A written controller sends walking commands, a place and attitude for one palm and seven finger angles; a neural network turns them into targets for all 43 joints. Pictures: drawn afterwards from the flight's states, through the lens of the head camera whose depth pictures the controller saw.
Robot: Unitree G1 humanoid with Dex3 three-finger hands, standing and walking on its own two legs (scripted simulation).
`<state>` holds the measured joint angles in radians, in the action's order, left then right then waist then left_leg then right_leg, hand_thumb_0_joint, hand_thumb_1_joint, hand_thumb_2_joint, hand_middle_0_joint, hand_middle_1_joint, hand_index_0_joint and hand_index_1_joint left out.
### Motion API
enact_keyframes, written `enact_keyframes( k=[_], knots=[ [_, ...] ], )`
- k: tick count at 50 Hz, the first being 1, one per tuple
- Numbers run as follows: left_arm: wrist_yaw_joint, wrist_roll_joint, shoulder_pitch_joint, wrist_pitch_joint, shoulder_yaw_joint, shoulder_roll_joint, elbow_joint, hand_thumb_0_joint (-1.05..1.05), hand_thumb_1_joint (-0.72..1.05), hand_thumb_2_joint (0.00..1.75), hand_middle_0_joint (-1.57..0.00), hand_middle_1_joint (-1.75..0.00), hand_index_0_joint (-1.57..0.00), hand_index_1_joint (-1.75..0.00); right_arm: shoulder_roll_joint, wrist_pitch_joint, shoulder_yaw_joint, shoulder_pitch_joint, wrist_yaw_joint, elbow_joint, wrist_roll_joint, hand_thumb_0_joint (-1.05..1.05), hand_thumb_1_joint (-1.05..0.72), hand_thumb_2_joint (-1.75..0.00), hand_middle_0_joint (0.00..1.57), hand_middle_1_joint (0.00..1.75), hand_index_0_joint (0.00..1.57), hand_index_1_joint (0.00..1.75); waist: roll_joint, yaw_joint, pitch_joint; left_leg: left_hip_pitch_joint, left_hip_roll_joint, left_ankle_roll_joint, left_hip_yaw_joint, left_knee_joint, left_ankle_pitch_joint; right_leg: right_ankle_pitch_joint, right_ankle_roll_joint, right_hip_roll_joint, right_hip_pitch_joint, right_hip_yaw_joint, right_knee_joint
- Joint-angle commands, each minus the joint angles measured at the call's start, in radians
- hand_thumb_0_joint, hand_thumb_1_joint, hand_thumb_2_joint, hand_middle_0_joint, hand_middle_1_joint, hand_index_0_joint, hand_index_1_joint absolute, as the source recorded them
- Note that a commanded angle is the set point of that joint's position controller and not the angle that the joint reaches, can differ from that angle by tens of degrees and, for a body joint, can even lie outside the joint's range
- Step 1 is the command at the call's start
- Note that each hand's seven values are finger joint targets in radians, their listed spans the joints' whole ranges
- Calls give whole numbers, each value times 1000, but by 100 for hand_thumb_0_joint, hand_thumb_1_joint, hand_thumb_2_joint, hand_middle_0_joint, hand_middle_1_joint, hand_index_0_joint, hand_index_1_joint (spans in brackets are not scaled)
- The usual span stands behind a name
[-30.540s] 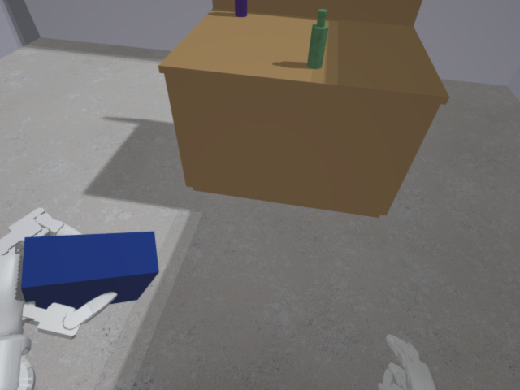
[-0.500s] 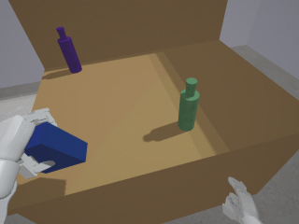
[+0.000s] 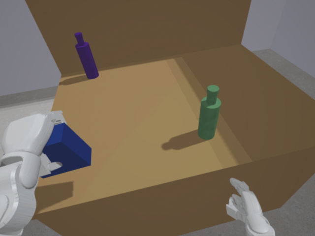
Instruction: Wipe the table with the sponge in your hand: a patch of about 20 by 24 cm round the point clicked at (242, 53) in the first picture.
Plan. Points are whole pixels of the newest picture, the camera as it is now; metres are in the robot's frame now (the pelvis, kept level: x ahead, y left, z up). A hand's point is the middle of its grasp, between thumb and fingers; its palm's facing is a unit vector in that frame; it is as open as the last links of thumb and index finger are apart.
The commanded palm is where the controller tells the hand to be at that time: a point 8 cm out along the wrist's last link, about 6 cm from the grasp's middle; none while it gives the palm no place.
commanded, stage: turn the palm down, sponge in hand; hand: left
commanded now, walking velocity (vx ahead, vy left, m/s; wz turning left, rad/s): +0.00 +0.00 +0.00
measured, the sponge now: (58, 156) +0.23 +0.29 +0.11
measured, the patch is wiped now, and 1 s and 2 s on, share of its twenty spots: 0.00 0.00 0.00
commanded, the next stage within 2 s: move the sponge above the wiping area in 0.56 s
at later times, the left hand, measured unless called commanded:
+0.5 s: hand (55, 150) +0.22 +0.28 +0.15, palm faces +0.09 -0.05 -1.00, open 9.4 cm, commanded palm +0.19 +0.26 +0.22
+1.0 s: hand (55, 155) +0.22 +0.28 +0.13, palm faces +0.04 -0.07 -1.00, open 9.4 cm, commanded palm +0.20 +0.27 +0.20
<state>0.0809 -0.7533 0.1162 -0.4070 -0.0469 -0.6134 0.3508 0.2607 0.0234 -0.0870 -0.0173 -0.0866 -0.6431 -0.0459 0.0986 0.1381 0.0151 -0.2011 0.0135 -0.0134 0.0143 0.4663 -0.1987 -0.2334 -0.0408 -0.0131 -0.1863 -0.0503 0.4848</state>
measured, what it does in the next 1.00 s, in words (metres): stands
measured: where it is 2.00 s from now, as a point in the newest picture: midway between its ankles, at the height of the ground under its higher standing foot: outside the picture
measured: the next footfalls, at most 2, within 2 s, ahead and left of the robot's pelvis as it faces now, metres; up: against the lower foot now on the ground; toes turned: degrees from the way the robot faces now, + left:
none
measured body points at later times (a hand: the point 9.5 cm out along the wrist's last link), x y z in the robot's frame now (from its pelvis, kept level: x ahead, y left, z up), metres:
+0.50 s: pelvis -0.01 -0.01 +0.00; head -0.03 -0.07 +0.45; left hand +0.21 +0.27 +0.20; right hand +0.26 -0.19 -0.07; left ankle +0.04 +0.11 -0.74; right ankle +0.02 -0.09 -0.74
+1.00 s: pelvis +0.00 -0.01 +0.00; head -0.02 -0.06 +0.45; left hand +0.21 +0.28 +0.18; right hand +0.26 -0.21 -0.07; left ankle +0.04 +0.11 -0.74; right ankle +0.02 -0.09 -0.74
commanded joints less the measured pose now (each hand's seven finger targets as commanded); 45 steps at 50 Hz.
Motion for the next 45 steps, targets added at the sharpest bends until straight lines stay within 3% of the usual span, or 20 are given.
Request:
enact_keyframes(
  k=[1,5,8,12,13,17,18,20,23,27,28,30,33,35,37,38,39,40,43,45],
  knots=[
    [-19,-80,-237,-14,-126,-226,144,0,10,130,-120,-160,-120,-160,96,-54,33,262,2,179,0,0,-90,-90,20,30,20,30,-7,3,-186,44,-6,-12,-93,-94,108,48,-21,13,42,100,-93],
    [-3,-118,-258,-8,-105,-217,169,0,10,130,-120,-160,-120,-160,83,-57,34,274,9,180,-2,0,-90,-90,20,30,20,30,-6,0,-194,49,-2,-19,-89,-91,102,24,-23,15,50,114,-96],
    [-9,-147,-280,-5,-151,-270,163,0,10,130,-120,-160,-120,-160,84,-58,33,307,11,177,1,0,-90,-90,20,30,20,30,-16,13,-190,55,2,-19,-98,-85,99,7,-38,8,49,165,-110],
    [-16,-122,-269,17,-124,-229,143,0,10,130,-120,-160,-120,-160,81,-57,39,279,9,167,4,0,-90,-90,20,30,20,30,-24,5,-194,73,4,-20,-85,-76,107,4,-21,24,37,140,-127],
    [-24,-120,-272,13,-163,-259,145,0,10,130,-120,-160,-120,-160,80,-67,40,305,8,168,2,0,-90,-90,20,30,20,30,-17,13,-178,68,4,-17,-87,-72,83,-29,-35,17,28,181,-138],
    [-24,-126,-284,14,-112,-219,126,0,10,130,-120,-160,-120,-160,83,-65,42,284,6,160,4,0,-90,-90,20,30,20,30,-17,4,-194,79,9,-18,-77,-70,102,-6,-22,29,32,157,-137],
    [-27,-127,-290,8,-141,-245,142,0,10,130,-120,-160,-120,-160,81,-74,41,311,5,164,3,0,-90,-90,20,30,20,30,-7,11,-186,80,11,-16,-82,-65,86,-32,-35,21,24,194,-144],
    [-23,-122,-280,10,-102,-204,119,0,10,130,-120,-160,-120,-160,79,-75,41,286,5,158,3,0,-90,-90,20,30,20,30,-28,1,-181,75,9,-17,-77,-67,94,-24,-23,28,25,158,-139],
    [-17,-130,-303,10,-120,-237,130,0,10,130,-120,-160,-120,-160,80,-79,39,313,-1,163,1,0,-90,-90,20,30,20,30,-27,3,-164,78,13,-17,-81,-68,62,-69,-30,21,7,196,-155],
    [-17,-127,-279,28,-118,-228,121,0,10,130,-120,-160,-120,-160,82,-78,43,285,0,158,8,0,-90,-90,20,30,20,30,-28,7,-187,82,10,-19,-77,-64,110,-1,-23,33,34,168,-140],
    [-21,-128,-285,28,-152,-258,141,0,10,130,-120,-160,-120,-160,81,-87,42,306,0,160,7,0,-90,-90,20,30,20,30,-23,13,-191,87,12,-17,-84,-59,101,-22,-34,23,30,201,-146],
    [-25,-119,-271,32,-124,-218,120,0,10,130,-120,-160,-120,-160,76,-86,44,281,0,157,7,0,-90,-90,20,30,20,30,-36,7,-183,84,7,-18,-76,-61,110,-8,-23,32,29,165,-141],
    [-30,-119,-268,27,-159,-252,131,0,10,130,-120,-160,-120,-160,83,-88,47,301,1,159,7,0,-90,-90,20,30,20,30,-31,12,-190,92,9,-16,-77,-51,119,4,-34,27,31,208,-148],
    [-31,-115,-228,24,-149,-231,98,0,10,130,-120,-160,-120,-160,85,-84,48,276,6,153,7,0,-90,-90,20,30,20,30,-54,10,-183,76,6,-16,-74,-52,140,41,-24,34,40,173,-134],
    [-24,-108,-206,17,-138,-222,102,0,10,130,-120,-160,-120,-160,87,-73,50,269,5,159,8,0,-90,-90,20,30,20,30,-47,8,-180,73,7,-17,-70,-50,142,61,-20,40,43,178,-134],
    [-25,-108,-210,13,-174,-255,101,0,10,130,-120,-160,-120,-160,91,-80,50,296,4,158,5,0,-90,-90,20,30,20,30,-53,8,-165,71,7,-15,-74,-41,123,26,-31,31,27,215,-145],
    [-19,-114,-227,11,-143,-233,85,0,10,130,-120,-160,-120,-160,94,-76,46,287,3,158,8,0,-90,-90,20,30,20,30,-41,7,-172,68,9,-17,-71,-42,131,43,-28,37,32,187,-137],
    [-17,-109,-221,22,-118,-202,110,0,10,130,-120,-160,-120,-160,85,-77,49,275,5,161,3,0,-90,-90,20,30,20,30,-43,-3,-177,78,6,-18,-71,-48,132,43,-20,37,31,172,-136],
    [-17,-112,-213,41,-145,-234,142,0,10,130,-120,-160,-120,-160,84,-86,50,294,0,169,4,0,-90,-90,20,30,20,30,-29,4,-174,93,9,-19,-81,-45,120,19,-31,28,20,204,-147],
    [-22,-115,-227,56,-127,-215,97,0,10,130,-120,-160,-120,-160,85,-86,52,257,-4,157,7,0,-90,-90,20,30,20,30,-58,-7,-159,87,5,-21,-76,-49,117,17,-22,33,12,172,-148]
  ],
)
